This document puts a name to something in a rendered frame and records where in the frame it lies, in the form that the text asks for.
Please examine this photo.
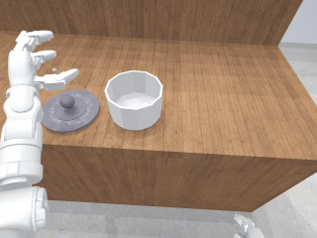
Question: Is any robot left upper arm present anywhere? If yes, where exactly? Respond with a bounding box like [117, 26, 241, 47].
[0, 185, 50, 238]

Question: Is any robot left hand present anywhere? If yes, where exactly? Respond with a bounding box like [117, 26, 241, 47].
[8, 30, 79, 91]

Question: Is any table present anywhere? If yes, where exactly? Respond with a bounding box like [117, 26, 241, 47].
[0, 0, 317, 212]

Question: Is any pot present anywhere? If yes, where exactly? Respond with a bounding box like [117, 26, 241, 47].
[104, 70, 163, 131]

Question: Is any knob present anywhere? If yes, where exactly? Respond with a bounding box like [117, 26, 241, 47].
[59, 94, 75, 109]

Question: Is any robot left forearm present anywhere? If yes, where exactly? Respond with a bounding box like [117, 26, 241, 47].
[0, 85, 44, 191]

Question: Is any lid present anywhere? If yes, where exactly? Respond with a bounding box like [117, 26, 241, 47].
[42, 89, 100, 133]

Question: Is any robot right hand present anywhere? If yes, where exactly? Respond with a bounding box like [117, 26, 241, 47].
[234, 213, 264, 238]

